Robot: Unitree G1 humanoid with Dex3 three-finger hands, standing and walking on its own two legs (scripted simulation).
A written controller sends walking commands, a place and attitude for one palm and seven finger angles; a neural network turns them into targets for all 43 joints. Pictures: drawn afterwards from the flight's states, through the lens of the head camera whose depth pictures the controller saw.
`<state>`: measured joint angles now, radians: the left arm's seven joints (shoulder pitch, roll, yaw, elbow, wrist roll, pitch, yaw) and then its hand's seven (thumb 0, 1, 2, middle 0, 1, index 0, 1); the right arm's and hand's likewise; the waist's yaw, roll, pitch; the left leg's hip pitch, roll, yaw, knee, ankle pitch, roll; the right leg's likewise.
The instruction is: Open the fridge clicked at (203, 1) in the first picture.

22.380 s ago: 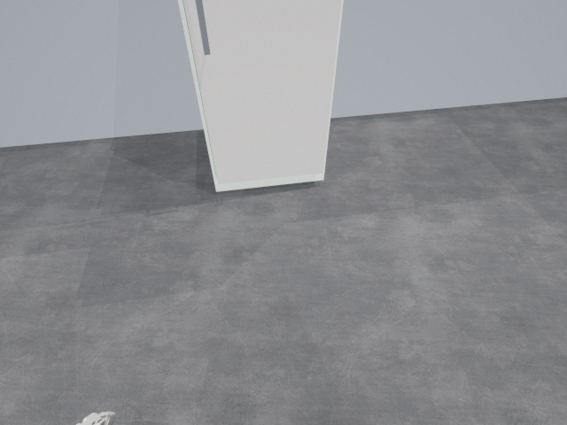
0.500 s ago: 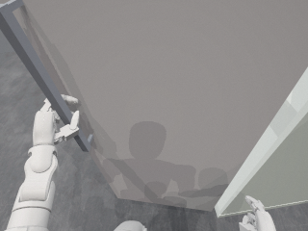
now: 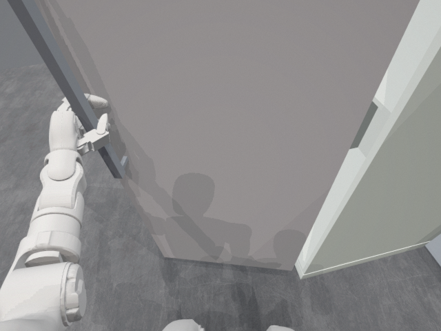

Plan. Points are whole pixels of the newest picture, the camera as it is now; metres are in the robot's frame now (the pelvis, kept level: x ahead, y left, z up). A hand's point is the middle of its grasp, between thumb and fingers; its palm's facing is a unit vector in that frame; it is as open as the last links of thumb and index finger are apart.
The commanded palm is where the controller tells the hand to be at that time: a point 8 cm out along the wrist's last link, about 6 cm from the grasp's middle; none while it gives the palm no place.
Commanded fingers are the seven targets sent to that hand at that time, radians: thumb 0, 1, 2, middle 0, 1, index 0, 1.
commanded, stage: stop walking and hold the door back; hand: left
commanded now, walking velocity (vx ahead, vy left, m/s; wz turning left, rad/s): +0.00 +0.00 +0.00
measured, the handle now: (84, 97) +0.46 +0.24 +0.20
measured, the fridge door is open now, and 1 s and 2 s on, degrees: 70 69 68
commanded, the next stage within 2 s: loosen the grip on the handle in 0.62 s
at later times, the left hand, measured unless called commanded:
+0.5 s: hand (103, 133) +0.43 +0.22 +0.14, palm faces +0.16 -0.96 -0.22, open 5.4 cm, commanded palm +0.40 +0.28 +0.13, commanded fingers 0.00 0.90 0.90 -0.45 -1.40 -0.45 -1.40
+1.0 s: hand (100, 133) +0.43 +0.23 +0.14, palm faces +0.18 -0.96 -0.23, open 9.4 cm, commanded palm +0.39 +0.27 +0.14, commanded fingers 0.00 -0.55 0.20 -0.38 -1.32 -0.38 -1.32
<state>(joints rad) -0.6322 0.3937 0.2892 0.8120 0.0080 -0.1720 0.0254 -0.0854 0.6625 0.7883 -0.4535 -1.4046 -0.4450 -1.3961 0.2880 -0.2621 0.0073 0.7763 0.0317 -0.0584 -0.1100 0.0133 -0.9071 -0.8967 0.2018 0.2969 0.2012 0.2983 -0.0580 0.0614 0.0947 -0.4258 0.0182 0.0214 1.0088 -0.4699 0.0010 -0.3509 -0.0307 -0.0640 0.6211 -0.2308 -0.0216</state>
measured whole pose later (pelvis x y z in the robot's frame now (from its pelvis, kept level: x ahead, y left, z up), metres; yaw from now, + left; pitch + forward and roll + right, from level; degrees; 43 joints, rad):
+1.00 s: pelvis +0.01 +0.02 +0.01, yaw -2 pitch +2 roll +0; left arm -0.55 0.38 0.26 0.70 0.01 -0.16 -0.01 -0.01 0.08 0.50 -0.45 -1.40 -0.45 -1.40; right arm 0.34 -0.27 -0.03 0.70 0.01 -0.12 -0.01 0.01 -0.91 -0.90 0.20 0.30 0.20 0.30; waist -0.04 0.00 -0.01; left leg -0.35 0.05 0.08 0.55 -0.24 0.00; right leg -0.33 -0.02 -0.06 0.56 -0.26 -0.01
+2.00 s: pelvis +0.03 +0.03 +0.00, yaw -2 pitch +6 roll -1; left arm -0.45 0.52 0.45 0.71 -0.08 -0.24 -0.19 -0.01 -0.55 0.20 -0.25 -1.16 -0.25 -1.15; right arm 0.30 -0.27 -0.01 0.72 0.02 -0.08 -0.08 0.01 -0.91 -0.90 0.20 0.30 0.20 0.30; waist -0.03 0.01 -0.03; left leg -0.47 0.06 0.06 0.69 -0.33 0.01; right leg -0.42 -0.02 -0.07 0.65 -0.33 0.01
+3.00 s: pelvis +0.02 +0.02 +0.00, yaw +0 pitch -2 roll -1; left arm -0.05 0.43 0.42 0.26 -0.35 0.00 -0.41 -0.01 -0.55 0.20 -0.25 -1.15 -0.25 -1.15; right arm 0.20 -0.27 0.04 0.69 0.06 -0.22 -0.16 0.02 -0.91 -0.90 0.20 0.30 0.20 0.30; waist 0.04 0.05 -0.01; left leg -0.29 0.05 0.03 0.62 -0.29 -0.01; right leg -0.24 -0.02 -0.10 0.59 -0.32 -0.01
